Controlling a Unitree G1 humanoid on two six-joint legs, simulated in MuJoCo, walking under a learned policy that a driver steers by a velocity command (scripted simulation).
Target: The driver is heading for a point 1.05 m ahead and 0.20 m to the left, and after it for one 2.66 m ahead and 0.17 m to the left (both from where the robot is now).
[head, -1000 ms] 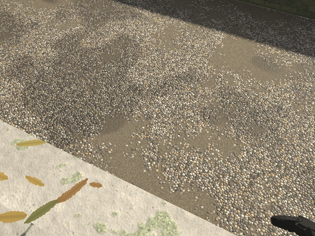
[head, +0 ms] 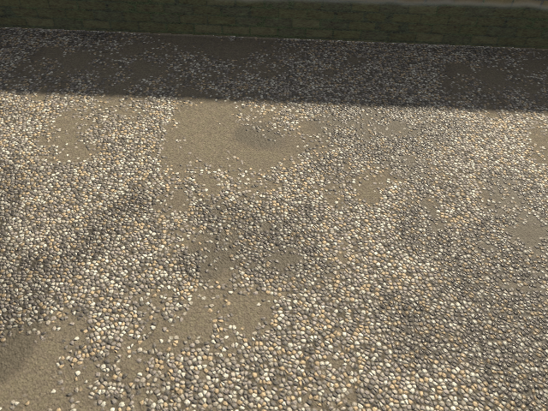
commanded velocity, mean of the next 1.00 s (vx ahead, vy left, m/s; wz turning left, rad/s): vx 0.50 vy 0.00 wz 0.26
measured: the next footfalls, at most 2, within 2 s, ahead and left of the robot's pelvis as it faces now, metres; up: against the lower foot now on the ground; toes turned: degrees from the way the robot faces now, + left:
right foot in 0.22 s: +0.08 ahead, -0.10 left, +0.00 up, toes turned +9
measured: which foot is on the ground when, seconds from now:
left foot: down 0.00-1.00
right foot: up 0.00-0.20, down 0.22-1.00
